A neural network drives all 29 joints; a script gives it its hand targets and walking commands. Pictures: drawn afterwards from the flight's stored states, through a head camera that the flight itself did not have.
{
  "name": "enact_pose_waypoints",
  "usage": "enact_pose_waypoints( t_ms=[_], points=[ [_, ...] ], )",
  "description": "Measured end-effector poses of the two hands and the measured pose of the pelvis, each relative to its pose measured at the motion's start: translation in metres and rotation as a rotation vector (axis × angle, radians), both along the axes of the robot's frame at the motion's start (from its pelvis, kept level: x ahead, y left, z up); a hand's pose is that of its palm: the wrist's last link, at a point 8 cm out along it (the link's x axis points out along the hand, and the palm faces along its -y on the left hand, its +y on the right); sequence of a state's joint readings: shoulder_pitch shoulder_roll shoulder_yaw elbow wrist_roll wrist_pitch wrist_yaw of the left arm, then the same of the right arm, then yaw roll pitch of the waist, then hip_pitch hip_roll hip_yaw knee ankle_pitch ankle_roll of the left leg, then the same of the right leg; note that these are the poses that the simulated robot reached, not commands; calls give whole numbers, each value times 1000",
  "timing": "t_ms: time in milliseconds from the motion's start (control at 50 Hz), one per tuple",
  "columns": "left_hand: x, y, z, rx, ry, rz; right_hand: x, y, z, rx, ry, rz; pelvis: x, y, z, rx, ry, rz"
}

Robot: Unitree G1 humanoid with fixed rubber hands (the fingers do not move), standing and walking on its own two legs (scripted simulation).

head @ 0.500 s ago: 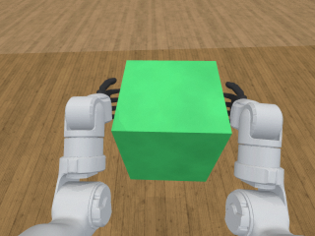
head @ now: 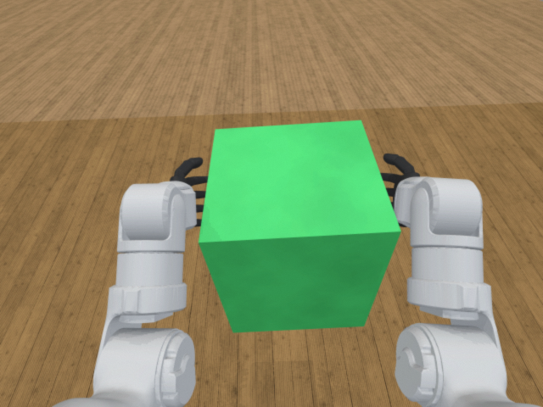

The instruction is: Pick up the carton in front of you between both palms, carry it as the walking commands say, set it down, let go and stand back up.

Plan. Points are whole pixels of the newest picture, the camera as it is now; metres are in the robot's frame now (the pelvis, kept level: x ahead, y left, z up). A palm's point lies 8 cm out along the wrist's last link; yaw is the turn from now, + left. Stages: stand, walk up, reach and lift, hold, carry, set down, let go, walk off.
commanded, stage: carry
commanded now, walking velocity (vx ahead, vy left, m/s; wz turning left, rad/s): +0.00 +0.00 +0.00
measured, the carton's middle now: (293, 232) +0.37 -0.01 +0.10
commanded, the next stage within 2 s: none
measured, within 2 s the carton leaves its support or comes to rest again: neither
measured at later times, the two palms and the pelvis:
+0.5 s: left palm (180, 232) +0.33 +0.15 +0.14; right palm (398, 242) +0.33 -0.15 +0.13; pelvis -0.01 +0.01 +0.00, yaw +0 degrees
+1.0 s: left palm (178, 247) +0.31 +0.15 +0.14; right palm (404, 254) +0.31 -0.15 +0.13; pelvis -0.03 +0.00 +0.00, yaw +0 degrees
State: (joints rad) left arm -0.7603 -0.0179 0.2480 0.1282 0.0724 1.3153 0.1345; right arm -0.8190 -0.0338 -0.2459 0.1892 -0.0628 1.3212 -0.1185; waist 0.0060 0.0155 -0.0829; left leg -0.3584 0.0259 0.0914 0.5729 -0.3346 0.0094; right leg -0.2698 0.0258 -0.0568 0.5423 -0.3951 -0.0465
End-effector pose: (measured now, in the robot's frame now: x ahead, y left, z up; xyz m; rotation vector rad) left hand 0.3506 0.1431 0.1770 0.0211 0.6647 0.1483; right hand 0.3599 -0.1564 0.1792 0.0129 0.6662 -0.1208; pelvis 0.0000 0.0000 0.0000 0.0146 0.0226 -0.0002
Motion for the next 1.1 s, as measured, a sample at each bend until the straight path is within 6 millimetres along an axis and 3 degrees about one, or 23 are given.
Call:
enact_pose_waypoints(
  t_ms=[80,200,280,540,840,1100],
  points=[
    [-5,3,-12,-9,52,5,-4,3,-10,-16,51,8,5,-2,0,0,-12,0],
    [-15,5,-39,10,123,-5,-17,5,-43,-24,122,16,3,-1,1,-1,-24,-1],
    [-19,6,-44,36,112,-22,-25,5,-53,-26,110,24,-3,1,1,-2,-26,-1],
    [-21,4,-37,39,74,-27,-34,4,-52,-11,72,5,-9,5,2,3,-12,0],
    [-40,2,-38,24,66,-30,-49,2,-43,-38,65,11,-23,3,1,4,-30,-4],
    [-43,3,-40,35,83,-32,-53,3,-49,-30,81,12,-32,4,2,-4,-15,-1]
  ],
)
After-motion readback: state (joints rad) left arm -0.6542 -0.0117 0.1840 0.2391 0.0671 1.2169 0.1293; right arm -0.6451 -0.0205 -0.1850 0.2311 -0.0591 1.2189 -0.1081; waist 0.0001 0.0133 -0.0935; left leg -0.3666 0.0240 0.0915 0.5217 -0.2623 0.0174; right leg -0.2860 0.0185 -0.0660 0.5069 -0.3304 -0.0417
